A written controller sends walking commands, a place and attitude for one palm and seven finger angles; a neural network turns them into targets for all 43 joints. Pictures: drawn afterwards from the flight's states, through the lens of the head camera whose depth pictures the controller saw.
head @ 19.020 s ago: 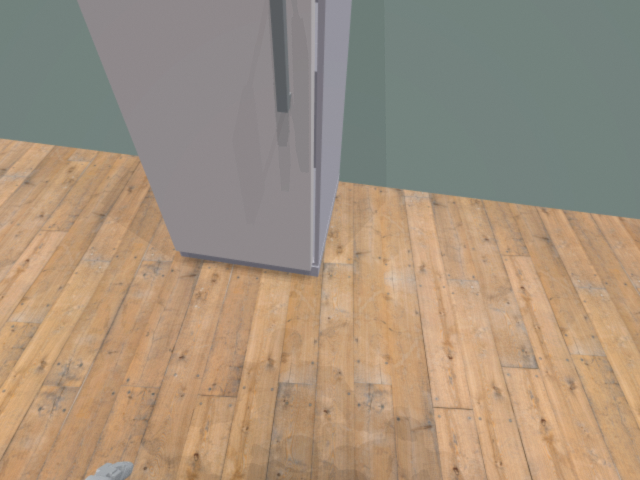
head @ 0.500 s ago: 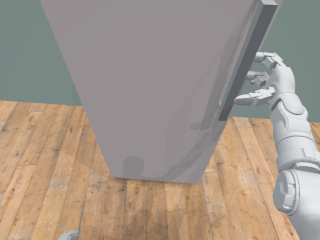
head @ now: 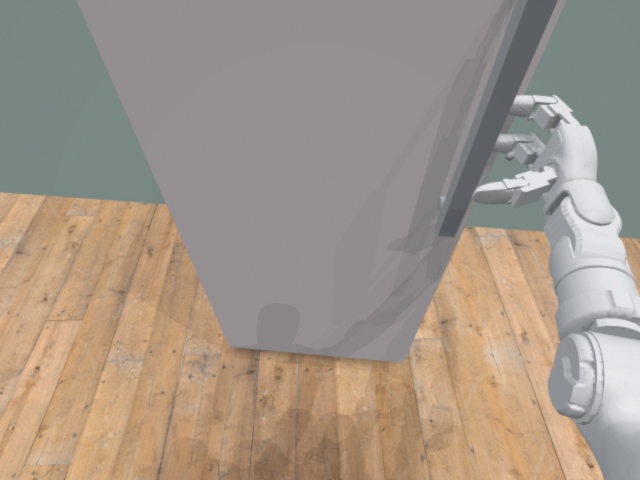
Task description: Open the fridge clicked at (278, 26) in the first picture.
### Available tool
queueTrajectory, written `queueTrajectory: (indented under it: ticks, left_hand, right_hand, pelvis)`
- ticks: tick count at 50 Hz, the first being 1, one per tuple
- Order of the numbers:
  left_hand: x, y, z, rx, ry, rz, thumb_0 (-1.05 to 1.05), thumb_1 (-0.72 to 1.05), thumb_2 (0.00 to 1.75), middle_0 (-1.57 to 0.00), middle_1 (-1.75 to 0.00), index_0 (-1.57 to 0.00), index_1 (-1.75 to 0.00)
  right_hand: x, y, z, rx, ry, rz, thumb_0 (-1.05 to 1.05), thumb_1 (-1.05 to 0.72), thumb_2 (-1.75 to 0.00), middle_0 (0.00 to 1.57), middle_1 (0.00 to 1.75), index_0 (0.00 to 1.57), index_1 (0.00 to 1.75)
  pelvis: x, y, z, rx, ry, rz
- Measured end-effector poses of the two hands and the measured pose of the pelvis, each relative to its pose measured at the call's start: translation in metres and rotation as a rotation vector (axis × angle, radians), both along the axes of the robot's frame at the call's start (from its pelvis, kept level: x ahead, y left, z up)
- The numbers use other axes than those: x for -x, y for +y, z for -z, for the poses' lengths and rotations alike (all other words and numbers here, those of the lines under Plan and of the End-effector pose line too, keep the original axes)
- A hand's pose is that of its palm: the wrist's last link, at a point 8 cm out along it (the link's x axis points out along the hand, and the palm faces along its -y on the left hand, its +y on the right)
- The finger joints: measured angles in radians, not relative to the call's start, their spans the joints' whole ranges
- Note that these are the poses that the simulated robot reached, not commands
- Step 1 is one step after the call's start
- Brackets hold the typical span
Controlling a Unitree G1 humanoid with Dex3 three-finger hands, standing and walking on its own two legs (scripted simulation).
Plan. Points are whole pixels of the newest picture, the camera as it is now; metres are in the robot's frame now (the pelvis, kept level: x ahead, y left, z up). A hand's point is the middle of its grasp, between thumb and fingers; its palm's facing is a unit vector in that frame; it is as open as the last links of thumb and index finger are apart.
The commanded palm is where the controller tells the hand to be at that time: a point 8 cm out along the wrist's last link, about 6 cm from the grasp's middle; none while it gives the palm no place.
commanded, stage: slide the fingers in behind the handle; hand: right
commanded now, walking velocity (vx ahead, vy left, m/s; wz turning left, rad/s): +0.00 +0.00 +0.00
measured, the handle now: (476, 130) +0.51 -0.11 +0.18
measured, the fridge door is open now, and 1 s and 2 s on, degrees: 0 0 0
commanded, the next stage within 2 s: grip the handle and tug to test in 1.52 s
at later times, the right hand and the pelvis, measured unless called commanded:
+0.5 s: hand (477, 160) +0.47 -0.11 +0.17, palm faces -0.05 +1.00 +0.00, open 14.0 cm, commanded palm +0.44 -0.17 +0.17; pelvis +0.01 +0.00 +0.00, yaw +0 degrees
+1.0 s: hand (471, 160) +0.46 -0.11 +0.17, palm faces -0.04 +1.00 +0.01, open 14.0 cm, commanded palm +0.44 -0.16 +0.17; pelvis +0.01 +0.02 +0.00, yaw +0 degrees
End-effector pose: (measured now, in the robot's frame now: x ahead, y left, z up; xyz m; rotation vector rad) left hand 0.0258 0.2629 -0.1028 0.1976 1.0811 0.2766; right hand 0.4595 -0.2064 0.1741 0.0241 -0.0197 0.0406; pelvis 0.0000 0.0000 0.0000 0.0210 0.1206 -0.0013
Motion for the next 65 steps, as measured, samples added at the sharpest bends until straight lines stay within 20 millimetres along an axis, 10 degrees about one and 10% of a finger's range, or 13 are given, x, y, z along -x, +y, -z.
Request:
queueTrajectory:
  ticks: [20,42,65]
  left_hand:
    - [-0.059,-0.014,-0.004,0.041,-0.143,0.061,0.01,0.91,0.90,-0.21,-0.30,-0.20,-0.30]
    - [-0.035,0.011,0.000,0.029,-0.061,0.012,0.01,0.91,0.90,-0.21,-0.30,-0.20,-0.30]
    - [-0.059,0.000,-0.003,0.044,-0.118,0.049,0.01,0.91,0.90,-0.21,-0.30,-0.20,-0.30]
  right_hand:
    - [0.014,0.031,-0.002,0.032,-0.017,-0.010,-0.02,0.50,-0.30,0.30,1.20,0.30,1.20]
    - [0.011,0.043,0.003,0.021,0.013,0.003,-0.02,0.50,-0.30,0.30,1.20,0.30,1.20]
    - [0.013,0.055,0.001,0.023,0.002,-0.014,-0.02,0.50,-0.30,0.30,1.20,0.30,1.20]
  pelvis:
    - [-0.006,-0.002,-0.001,0.006,-0.034,0.002]
    - [-0.008,0.015,-0.004,0.012,-0.038,-0.001]
    - [-0.007,0.010,-0.004,0.012,-0.039,0.004]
